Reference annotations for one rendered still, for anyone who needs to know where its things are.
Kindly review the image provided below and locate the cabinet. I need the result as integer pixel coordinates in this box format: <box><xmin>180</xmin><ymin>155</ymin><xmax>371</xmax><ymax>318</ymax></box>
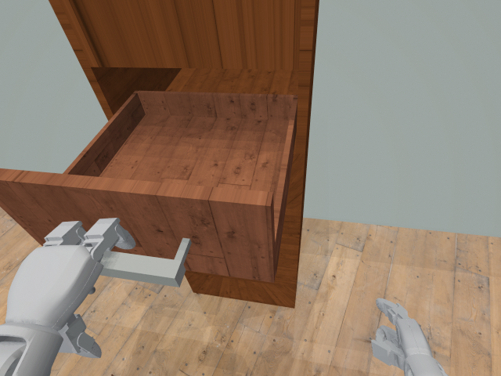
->
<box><xmin>49</xmin><ymin>0</ymin><xmax>319</xmax><ymax>308</ymax></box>

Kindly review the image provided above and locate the handle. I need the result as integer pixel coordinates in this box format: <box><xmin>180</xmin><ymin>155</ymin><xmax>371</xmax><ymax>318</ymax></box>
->
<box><xmin>82</xmin><ymin>226</ymin><xmax>192</xmax><ymax>287</ymax></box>

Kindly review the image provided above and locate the drawer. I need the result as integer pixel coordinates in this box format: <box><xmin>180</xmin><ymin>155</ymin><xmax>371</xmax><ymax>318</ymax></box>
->
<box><xmin>0</xmin><ymin>91</ymin><xmax>297</xmax><ymax>283</ymax></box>

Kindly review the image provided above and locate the right robot forearm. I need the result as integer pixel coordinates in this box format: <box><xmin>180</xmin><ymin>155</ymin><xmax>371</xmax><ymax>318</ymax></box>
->
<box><xmin>404</xmin><ymin>354</ymin><xmax>448</xmax><ymax>376</ymax></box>

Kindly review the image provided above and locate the right robot hand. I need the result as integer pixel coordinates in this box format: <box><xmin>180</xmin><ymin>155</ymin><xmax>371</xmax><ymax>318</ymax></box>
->
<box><xmin>371</xmin><ymin>298</ymin><xmax>433</xmax><ymax>370</ymax></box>

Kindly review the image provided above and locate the left robot forearm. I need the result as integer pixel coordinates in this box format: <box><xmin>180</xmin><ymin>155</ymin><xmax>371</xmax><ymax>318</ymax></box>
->
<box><xmin>0</xmin><ymin>322</ymin><xmax>63</xmax><ymax>376</ymax></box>

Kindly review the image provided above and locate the left robot hand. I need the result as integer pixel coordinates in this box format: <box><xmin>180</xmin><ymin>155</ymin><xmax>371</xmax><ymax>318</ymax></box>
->
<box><xmin>5</xmin><ymin>218</ymin><xmax>136</xmax><ymax>358</ymax></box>

